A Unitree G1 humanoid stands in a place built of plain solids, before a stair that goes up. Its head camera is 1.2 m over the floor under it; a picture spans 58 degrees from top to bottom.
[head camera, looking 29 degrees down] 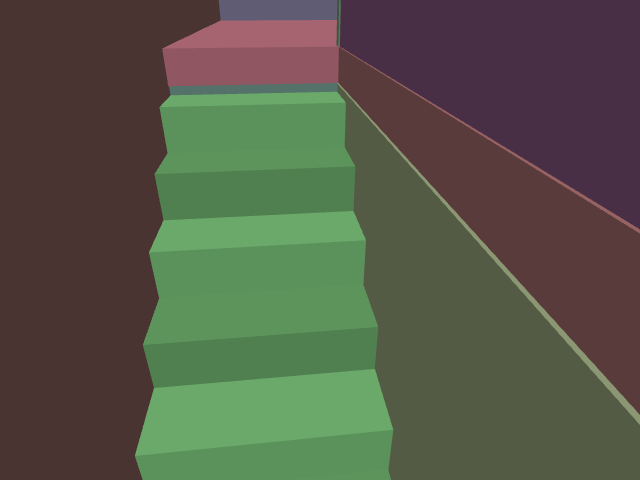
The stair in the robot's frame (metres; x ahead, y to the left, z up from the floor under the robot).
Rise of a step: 0.17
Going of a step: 0.22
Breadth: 0.68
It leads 7 degrees to the left of straight ahead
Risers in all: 6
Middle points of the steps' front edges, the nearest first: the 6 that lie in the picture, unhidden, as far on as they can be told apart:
0.74 0.14 0.17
0.97 0.16 0.35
1.19 0.19 0.52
1.41 0.22 0.69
1.63 0.24 0.86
1.86 0.27 1.04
